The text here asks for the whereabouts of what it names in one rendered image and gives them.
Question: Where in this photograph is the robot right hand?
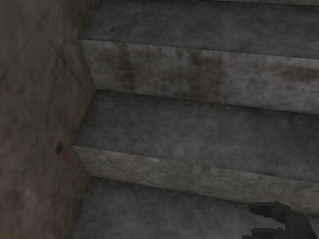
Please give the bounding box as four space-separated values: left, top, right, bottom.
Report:
241 201 318 239

